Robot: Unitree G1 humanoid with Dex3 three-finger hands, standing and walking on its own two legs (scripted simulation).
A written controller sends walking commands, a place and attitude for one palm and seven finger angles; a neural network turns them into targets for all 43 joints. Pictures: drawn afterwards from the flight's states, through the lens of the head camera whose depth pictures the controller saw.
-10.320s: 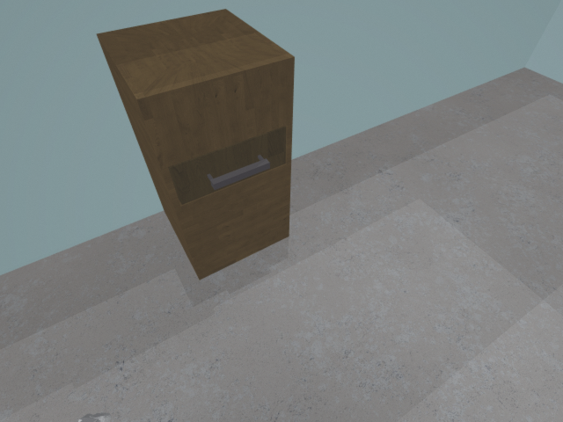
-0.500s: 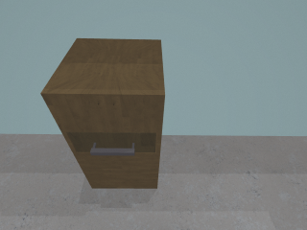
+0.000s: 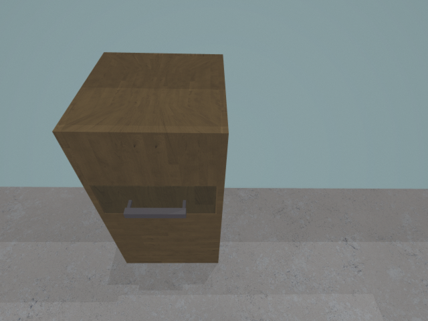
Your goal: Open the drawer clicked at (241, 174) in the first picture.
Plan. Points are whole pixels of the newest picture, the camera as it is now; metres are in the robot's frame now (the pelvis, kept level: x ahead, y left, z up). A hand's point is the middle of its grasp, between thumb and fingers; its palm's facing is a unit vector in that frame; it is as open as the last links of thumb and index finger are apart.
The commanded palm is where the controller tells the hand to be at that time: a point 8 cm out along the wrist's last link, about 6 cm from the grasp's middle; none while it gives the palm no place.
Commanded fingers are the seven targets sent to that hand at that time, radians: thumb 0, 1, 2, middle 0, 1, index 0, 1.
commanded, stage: look again from close up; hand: left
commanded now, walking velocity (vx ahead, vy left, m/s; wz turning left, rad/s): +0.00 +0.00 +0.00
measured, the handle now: (156, 207) +0.50 +0.21 -0.25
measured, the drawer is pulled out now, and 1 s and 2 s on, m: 0.00 0.00 0.00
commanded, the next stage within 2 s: raise the hand with hooked fingers in 0.02 s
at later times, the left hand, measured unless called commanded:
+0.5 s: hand (145, 283) +0.20 +0.15 -0.04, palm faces -0.03 -0.28 -0.96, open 8.3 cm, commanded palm +0.15 +0.19 -0.02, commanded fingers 0.00 0.43 0.70 -0.23 -0.60 -0.23 -0.60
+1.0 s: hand (120, 260) +0.23 +0.20 -0.01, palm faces -0.05 -0.10 -0.99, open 11.3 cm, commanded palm +0.21 +0.20 +0.04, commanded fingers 0.00 -0.15 0.45 -0.28 -0.98 -0.28 -0.98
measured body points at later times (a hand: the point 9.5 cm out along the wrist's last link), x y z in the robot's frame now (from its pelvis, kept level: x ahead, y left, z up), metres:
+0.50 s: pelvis -0.01 -0.02 -0.02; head +0.00 -0.05 +0.43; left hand +0.20 +0.16 +0.01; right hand +0.22 -0.28 -0.07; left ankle -0.06 +0.09 -0.74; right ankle +0.04 -0.14 -0.74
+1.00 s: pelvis +0.01 -0.03 -0.02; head +0.04 -0.06 +0.43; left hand +0.23 +0.20 +0.04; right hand +0.19 -0.24 -0.13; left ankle -0.06 +0.09 -0.74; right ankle +0.04 -0.14 -0.74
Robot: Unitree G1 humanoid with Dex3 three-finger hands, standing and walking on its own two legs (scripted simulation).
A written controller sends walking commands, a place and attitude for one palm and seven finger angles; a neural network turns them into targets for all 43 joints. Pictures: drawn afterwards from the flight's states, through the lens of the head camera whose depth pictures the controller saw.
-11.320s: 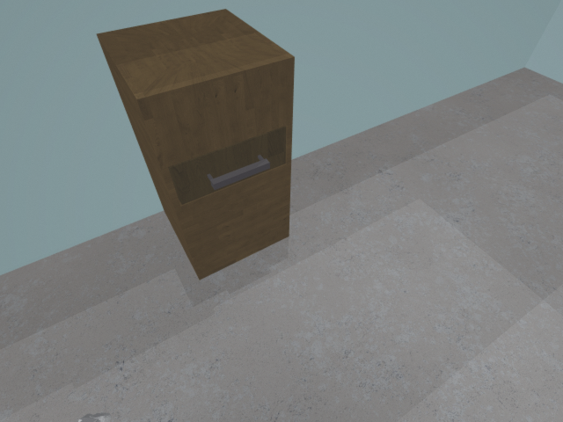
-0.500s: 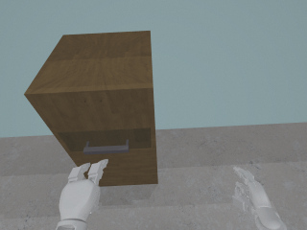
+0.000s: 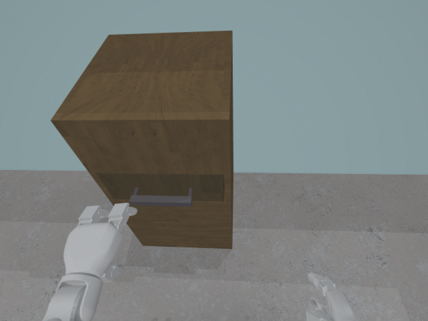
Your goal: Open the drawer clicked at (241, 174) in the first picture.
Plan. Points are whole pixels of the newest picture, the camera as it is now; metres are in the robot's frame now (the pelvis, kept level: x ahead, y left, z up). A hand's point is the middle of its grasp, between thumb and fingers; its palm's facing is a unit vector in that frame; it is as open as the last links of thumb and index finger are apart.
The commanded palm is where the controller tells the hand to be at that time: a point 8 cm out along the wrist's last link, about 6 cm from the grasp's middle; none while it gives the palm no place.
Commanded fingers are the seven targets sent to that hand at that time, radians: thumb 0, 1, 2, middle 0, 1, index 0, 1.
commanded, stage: raise the hand with hooked fingers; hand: left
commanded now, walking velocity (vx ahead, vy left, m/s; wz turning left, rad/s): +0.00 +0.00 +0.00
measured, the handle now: (162, 195) +0.49 +0.25 -0.23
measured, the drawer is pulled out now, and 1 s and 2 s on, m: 0.00 0.00 0.00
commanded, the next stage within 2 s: move the hooked fingers above the handle in 1.02 s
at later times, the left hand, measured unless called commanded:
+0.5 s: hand (86, 210) +0.28 +0.27 +0.07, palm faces +0.04 -0.07 -1.00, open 13.7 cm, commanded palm +0.26 +0.27 +0.13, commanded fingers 0.00 -0.50 0.30 -0.30 -1.20 -0.30 -1.20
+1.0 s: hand (86, 195) +0.30 +0.27 +0.08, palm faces +0.03 -0.07 -1.00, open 13.8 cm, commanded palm +0.28 +0.27 +0.14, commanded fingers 0.00 -0.50 0.30 -0.30 -1.20 -0.30 -1.20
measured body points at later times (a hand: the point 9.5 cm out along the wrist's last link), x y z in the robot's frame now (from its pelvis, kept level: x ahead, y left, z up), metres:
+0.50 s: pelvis +0.00 +0.03 +0.01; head +0.01 +0.00 +0.46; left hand +0.27 +0.27 +0.12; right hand +0.21 -0.18 -0.08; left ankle -0.07 +0.13 -0.72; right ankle +0.03 -0.10 -0.72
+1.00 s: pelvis +0.00 +0.03 +0.02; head +0.03 +0.00 +0.47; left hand +0.29 +0.27 +0.14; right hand +0.18 -0.21 -0.10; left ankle -0.07 +0.13 -0.72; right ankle +0.03 -0.10 -0.72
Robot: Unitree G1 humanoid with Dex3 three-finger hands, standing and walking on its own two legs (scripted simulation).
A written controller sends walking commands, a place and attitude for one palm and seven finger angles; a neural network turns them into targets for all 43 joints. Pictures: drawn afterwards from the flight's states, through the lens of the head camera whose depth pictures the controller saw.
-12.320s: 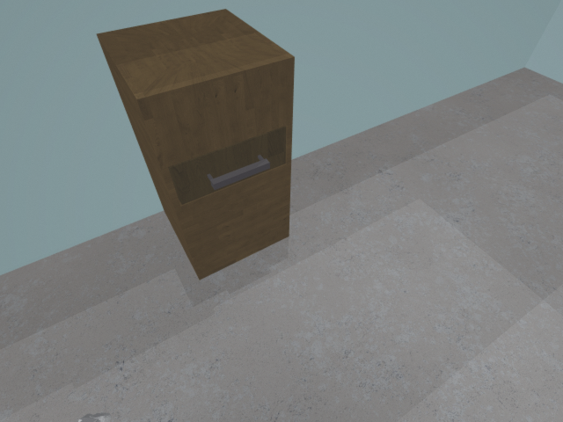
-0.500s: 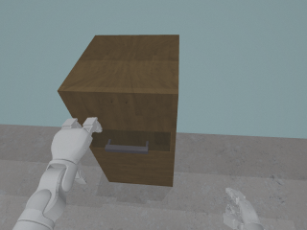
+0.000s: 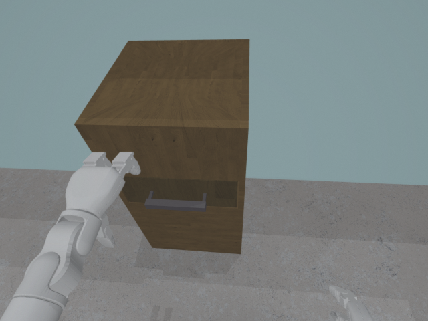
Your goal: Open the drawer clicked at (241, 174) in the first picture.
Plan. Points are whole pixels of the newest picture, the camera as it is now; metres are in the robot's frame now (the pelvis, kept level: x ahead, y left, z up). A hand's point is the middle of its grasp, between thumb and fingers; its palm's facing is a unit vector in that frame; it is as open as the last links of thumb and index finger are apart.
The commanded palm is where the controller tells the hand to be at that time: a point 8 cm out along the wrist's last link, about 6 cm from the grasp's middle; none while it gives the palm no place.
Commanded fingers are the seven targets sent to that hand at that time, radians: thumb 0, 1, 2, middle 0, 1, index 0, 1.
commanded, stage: raise the hand with hooked fingers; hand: left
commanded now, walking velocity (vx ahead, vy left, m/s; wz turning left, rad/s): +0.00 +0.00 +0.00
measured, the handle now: (176, 199) +0.49 +0.21 -0.25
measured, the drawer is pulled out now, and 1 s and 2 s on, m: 0.00 0.00 0.00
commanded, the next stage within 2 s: move the hooked fingers above the handle in 0.02 s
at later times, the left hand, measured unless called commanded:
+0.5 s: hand (130, 201) +0.33 +0.23 +0.00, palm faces -0.07 -0.05 -1.00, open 13.8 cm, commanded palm +0.33 +0.23 +0.05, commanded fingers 0.00 -0.50 0.30 -0.30 -1.20 -0.30 -1.20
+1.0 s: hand (150, 201) +0.39 +0.22 -0.08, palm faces -0.07 -0.02 -1.00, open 13.8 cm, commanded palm +0.37 +0.22 -0.03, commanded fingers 0.00 -0.50 0.30 -0.30 -1.20 -0.30 -1.20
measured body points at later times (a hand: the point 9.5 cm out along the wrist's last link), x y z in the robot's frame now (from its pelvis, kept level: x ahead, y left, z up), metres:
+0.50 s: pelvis -0.01 -0.01 -0.01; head +0.04 -0.03 +0.44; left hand +0.33 +0.23 +0.06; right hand +0.15 -0.25 -0.13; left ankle -0.07 +0.10 -0.74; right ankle +0.02 -0.13 -0.74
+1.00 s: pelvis -0.03 -0.01 -0.05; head +0.08 -0.02 +0.39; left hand +0.38 +0.22 -0.03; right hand +0.03 -0.28 -0.19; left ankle -0.07 +0.10 -0.74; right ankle +0.02 -0.13 -0.74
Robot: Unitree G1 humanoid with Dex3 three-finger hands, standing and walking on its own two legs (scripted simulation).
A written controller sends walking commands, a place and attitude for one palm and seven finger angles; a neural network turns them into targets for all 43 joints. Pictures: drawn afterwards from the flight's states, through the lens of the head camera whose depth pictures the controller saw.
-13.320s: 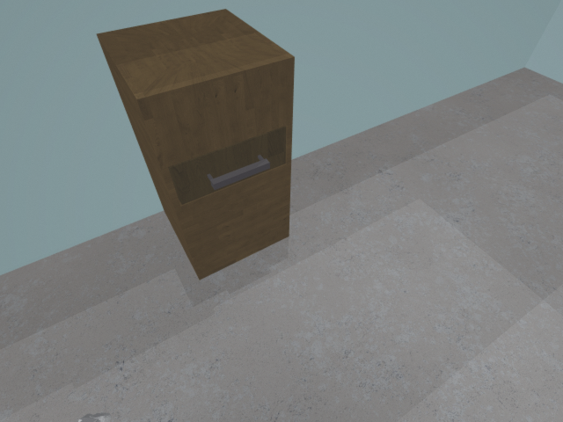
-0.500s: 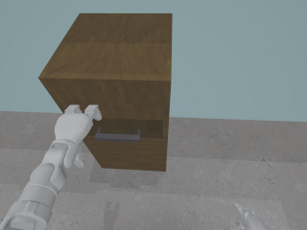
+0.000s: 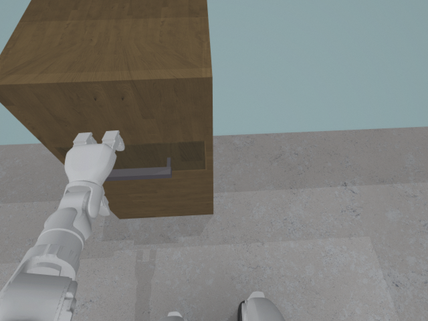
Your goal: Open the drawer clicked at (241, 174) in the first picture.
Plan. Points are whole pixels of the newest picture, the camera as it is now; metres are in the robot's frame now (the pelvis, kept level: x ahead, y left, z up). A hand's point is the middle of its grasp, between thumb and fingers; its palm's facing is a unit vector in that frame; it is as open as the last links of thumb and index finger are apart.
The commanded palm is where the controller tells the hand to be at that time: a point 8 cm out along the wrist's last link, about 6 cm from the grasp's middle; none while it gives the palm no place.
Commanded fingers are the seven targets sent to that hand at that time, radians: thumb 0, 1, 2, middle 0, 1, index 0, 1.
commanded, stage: move the hooked fingers above the handle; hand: left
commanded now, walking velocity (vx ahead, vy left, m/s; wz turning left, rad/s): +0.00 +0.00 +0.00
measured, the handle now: (137, 167) +0.52 +0.22 -0.20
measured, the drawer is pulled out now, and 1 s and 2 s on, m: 0.00 0.00 0.00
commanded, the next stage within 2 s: lower the fingers behind the handle in 1.32 s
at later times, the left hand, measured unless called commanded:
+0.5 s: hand (123, 174) +0.46 +0.22 -0.12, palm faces -0.08 -0.02 -1.00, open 13.8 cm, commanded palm +0.44 +0.22 -0.07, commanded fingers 0.00 -0.50 0.30 -0.30 -1.20 -0.30 -1.20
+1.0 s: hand (128, 174) +0.47 +0.22 -0.14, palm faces -0.10 -0.01 -1.00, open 13.7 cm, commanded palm +0.45 +0.22 -0.09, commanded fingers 0.00 -0.50 0.30 -0.30 -1.20 -0.30 -1.20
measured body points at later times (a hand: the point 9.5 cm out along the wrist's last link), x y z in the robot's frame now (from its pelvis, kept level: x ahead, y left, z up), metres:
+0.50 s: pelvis -0.02 +0.01 -0.07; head +0.14 +0.01 +0.35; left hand +0.45 +0.22 -0.07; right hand +0.02 -0.27 -0.20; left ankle -0.04 +0.11 -0.69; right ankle +0.05 -0.12 -0.69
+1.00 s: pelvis -0.04 +0.00 -0.09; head +0.14 +0.00 +0.32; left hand +0.47 +0.22 -0.09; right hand +0.01 -0.27 -0.23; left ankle -0.04 +0.11 -0.69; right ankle +0.05 -0.12 -0.69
